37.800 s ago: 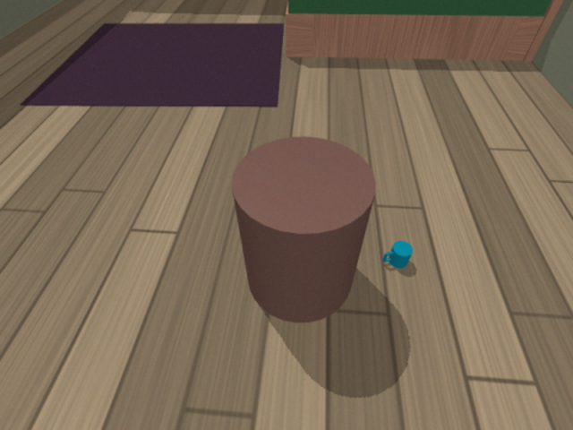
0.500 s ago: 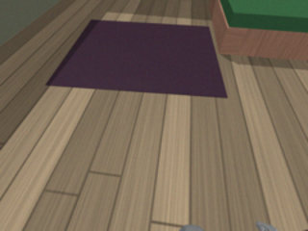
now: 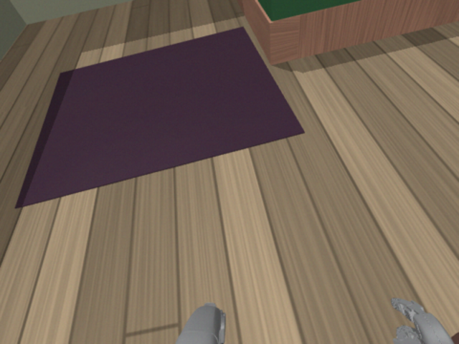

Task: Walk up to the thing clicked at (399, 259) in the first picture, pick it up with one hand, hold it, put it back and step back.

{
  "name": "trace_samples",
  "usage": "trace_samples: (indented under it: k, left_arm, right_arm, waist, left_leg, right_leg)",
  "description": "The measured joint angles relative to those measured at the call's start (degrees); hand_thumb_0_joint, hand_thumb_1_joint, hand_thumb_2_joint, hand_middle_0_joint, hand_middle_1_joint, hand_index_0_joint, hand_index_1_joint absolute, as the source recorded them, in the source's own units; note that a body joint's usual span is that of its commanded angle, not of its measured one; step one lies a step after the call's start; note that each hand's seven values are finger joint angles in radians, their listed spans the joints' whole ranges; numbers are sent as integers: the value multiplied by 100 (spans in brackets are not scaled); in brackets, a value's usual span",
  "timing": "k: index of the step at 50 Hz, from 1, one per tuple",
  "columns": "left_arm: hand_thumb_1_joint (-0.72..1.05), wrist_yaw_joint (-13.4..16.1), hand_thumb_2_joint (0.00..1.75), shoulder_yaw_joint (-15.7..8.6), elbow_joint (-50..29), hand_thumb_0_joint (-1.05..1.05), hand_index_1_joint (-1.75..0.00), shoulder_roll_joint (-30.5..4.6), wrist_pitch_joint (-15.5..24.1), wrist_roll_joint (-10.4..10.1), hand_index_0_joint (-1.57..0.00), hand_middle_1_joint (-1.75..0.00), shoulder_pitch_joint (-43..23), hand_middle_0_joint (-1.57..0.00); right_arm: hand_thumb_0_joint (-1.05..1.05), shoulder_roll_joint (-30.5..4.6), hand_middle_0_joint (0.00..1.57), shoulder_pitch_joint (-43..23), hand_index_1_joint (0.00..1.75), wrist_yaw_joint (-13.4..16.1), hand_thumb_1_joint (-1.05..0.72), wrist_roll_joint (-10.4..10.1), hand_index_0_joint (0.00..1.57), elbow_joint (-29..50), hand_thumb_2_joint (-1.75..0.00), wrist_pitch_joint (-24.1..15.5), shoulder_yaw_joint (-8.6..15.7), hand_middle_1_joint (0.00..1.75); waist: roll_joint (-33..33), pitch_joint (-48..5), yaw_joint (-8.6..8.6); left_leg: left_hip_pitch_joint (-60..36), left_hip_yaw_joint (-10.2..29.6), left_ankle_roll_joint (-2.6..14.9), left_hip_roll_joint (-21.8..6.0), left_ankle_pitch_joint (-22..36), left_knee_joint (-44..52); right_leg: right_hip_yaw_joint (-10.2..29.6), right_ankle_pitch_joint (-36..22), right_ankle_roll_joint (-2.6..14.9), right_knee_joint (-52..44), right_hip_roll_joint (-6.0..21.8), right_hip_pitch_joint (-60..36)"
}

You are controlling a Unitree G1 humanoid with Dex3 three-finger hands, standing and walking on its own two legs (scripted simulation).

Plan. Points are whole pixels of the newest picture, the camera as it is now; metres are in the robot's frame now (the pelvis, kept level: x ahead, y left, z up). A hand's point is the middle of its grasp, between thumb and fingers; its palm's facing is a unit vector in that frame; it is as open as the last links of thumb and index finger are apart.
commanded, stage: walk up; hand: left
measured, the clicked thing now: out of the picture +0.28 -1.14 -0.72
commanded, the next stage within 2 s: stand in 1.90 s
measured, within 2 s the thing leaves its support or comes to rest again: neither
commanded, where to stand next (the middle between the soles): +0.14 +0.10 m, yaw -31 degrees
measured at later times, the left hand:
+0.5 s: hand (92, 278) +0.26 +0.40 -0.15, palm faces -0.35 -0.83 -0.42, open 7.3 cm
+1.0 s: hand (115, 277) +0.27 +0.35 -0.16, palm faces -0.50 -0.76 -0.41, open 7.4 cm
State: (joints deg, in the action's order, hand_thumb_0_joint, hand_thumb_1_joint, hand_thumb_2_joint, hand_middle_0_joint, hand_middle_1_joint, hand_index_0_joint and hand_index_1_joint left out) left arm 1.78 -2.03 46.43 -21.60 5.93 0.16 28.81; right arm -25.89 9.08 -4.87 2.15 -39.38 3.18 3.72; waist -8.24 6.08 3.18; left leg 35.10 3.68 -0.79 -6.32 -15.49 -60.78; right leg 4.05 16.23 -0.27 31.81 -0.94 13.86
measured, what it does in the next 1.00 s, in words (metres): steps to the left, turning right: left foot, then right foot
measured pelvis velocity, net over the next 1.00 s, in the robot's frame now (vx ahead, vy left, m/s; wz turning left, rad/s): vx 0.07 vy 0.14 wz -0.55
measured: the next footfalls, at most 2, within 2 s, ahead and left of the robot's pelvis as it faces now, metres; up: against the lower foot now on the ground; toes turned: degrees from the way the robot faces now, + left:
left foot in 0.20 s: +0.22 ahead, +0.20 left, +0.00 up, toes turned -30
right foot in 0.76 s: +0.05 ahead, +0.00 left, +0.00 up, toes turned -31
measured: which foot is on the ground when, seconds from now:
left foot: up 0.00-0.18, down 0.20-1.00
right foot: down 0.00-0.22, up 0.24-0.74, down 0.76-1.00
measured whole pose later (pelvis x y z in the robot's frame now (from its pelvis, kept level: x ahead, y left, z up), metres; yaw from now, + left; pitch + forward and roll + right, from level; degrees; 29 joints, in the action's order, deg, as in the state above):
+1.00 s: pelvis +0.07 +0.14 -0.02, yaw -32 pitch -3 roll +0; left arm -0.5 -2.1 50.6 -23.1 0.2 0.8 16.5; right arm -24.0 16.6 -0.2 0.8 -51.2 -1.6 1.8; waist -1.0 4.1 -0.3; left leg 21.7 -2.8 0.3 -3.6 -17.8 -42.2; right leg 3.7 23.6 -0.4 44.1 -0.9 17.8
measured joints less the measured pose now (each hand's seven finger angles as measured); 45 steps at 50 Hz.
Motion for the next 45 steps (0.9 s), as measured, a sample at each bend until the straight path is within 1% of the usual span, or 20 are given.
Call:
trace_samples:
  k: [4,7,9,10,11,12,13,15,17,20,25,28,30,34,36,38,39,41,43,45]
  left_arm:
    - [90,92,90,25,-190,0,-30,-106,36,70,-21,-30,92,-21]
    - [90,157,89,6,-357,0,-31,-279,0,98,-21,-30,50,-21]
    - [90,199,90,-7,-455,0,-31,-441,-54,105,-21,-30,-14,-21]
    - [90,225,90,-15,-492,0,-31,-525,-94,101,-21,-30,-56,-21]
    - [90,261,90,-42,-488,0,-31,-628,-140,84,-21,-30,-169,-21]
    - [90,303,90,-77,-451,0,-30,-696,-208,48,-21,-30,-358,-21]
    - [90,356,90,-97,-404,0,-30,-715,-270,17,-21,-30,-550,-21]
    - [91,380,90,-89,-323,0,-30,-743,-335,-6,-20,-30,-858,-21]
    - [91,290,90,-78,-269,0,-30,-763,-347,-25,-20,-30,-1066,-21]
    - [91,86,90,-67,-257,0,-30,-671,-391,-7,-20,-30,-1240,-21]
    - [91,-167,90,-91,-322,0,-30,-472,-622,91,-20,-30,-1405,-21]
    - [91,-251,90,-157,-316,0,-30,-457,-760,99,-20,-30,-1511,-21]
    - [91,-297,90,-195,-298,0,-30,-450,-807,95,-20,-30,-1565,-21]
    - [91,-380,90,-231,-208,0,-30,-439,-818,82,-20,-30,-1611,-21]
    - [91,-411,90,-237,-136,0,-30,-416,-793,79,-20,-30,-1594,-21]
    - [91,-419,90,-250,-67,0,-30,-380,-726,88,-20,-30,-1517,-21]
    - [91,-403,90,-266,-17,0,-30,-318,-684,113,-20,-30,-1500,-21]
    - [91,-356,90,-234,6,0,-30,-242,-634,169,-20,-30,-1379,-21]
    - [91,-299,90,-165,81,0,-30,-173,-606,144,-20,-30,-1275,-21]
    - [91,-248,90,-107,195,0,-30,-126,-589,123,-20,-30,-1212,-21]
  right_arm:
    - [1,-89,21,-67,30,-13,-90,53,20,57,-90,61,145,30]
    - [1,-132,21,-161,30,35,-90,28,20,29,-90,73,253,30]
    - [1,-142,21,-204,30,50,-90,1,20,30,-90,44,301,30]
    - [1,-151,21,-200,30,54,-90,-10,20,46,-90,-1,315,30]
    - [1,-96,21,-219,30,75,-90,1,20,49,-90,-66,337,30]
    - [1,-29,21,-224,30,101,-90,17,20,70,-90,-124,333,30]
    - [1,21,21,-218,30,115,-90,-35,20,79,-90,-152,294,30]
    - [1,179,21,-216,30,138,-90,-139,20,28,-90,-142,201,30]
    - [1,343,21,-148,30,185,-90,-177,20,-43,-90,-160,80,30]
    - [0,412,21,75,30,237,-90,-200,20,-167,-90,-284,-81,30]
    - [0,285,21,540,30,383,-90,-214,21,-334,-90,-478,-141,30]
    - [0,209,21,725,30,471,-90,-198,21,-458,-90,-505,-105,30]
    - [0,135,21,816,30,499,-90,-162,21,-520,-90,-502,-71,30]
    - [1,-24,21,916,30,475,-90,-63,21,-599,-90,-473,-20,30]
    - [1,-101,21,944,30,443,-90,-23,21,-632,-90,-426,1,30]
    - [1,-168,21,980,30,417,-90,1,21,-664,-90,-366,12,30]
    - [1,-206,21,977,30,422,-90,6,21,-699,-90,-332,27,30]
    - [1,-171,21,954,30,472,-90,-26,20,-831,-90,-232,23,30]
    - [1,-126,21,876,30,494,-90,-85,20,-961,-90,-208,-11,30]
    - [1,-67,21,827,30,492,-90,-134,20,-1038,-90,-281,-69,30]
  waist:
    - [19,4,-45]
    - [113,29,-44]
    - [211,30,-49]
    - [264,27,-62]
    - [425,101,-118]
    - [573,222,-129]
    - [628,313,-121]
    - [725,442,-161]
    - [855,474,-240]
    - [932,423,-341]
    - [957,359,-426]
    - [1008,368,-489]
    - [1000,370,-527]
    - [943,305,-627]
    - [872,208,-676]
    - [795,69,-673]
    - [671,72,-671]
    - [621,-3,-584]
    - [595,-39,-460]
    - [573,-87,-401]
  left_leg:
    - [133,99,-41,-43,108,348]
    - [-9,49,41,47,46,788]
    - [-260,-19,150,154,-13,1223]
    - [-480,-64,220,217,62,1550]
    - [-554,-163,112,330,42,1541]
    - [-548,-288,44,391,-74,1335]
    - [-546,-381,24,362,-181,1173]
    - [-686,-534,63,287,-231,1192]
    - [-870,-692,143,268,-154,1441]
    - [-1087,-928,257,256,-44,1801]
    - [-1260,-1350,373,173,-49,1996]
    - [-1278,-1561,380,67,-65,1997]
    - [-1266,-1675,383,-48,-78,1966]
    - [-1188,-1849,342,-305,-98,1864]
    - [-1110,-1892,301,-441,-122,1775]
    - [-1009,-1931,244,-588,-192,1615]
    - [-957,-1828,227,-676,-382,1450]
    - [-808,-1352,109,-427,-1038,1024]
    - [-706,-944,63,-158,-1113,640]
    - [-720,-743,78,-6,-961,693]
  right_leg:
    - [339,312,-134,229,44,-23]
    - [599,658,-233,624,128,71]
    - [769,949,-288,1000,185,191]
    - [839,1105,-296,1274,212,284]
    - [924,1190,-230,1722,301,437]
    - [1030,1294,-106,2296,285,647]
    - [988,1434,-5,2905,168,903]
    - [606,1406,93,3903,17,1357]
    - [222,1172,135,4291,-12,1649]
    - [-50,946,135,4004,-52,1758]
    - [93,966,107,3362,-101,1686]
    - [192,927,120,3216,-42,1649]
    - [125,981,120,3025,58,1569]
    - [-167,1147,143,2399,275,1234]
    - [-338,1204,182,1920,300,936]
    - [-471,937,218,1181,247,531]
    - [-506,742,139,1075,142,460]
    - [-430,708,117,1137,66,473]
    - [-288,649,141,1063,6,416]
    - [-198,577,92,971,-28,359]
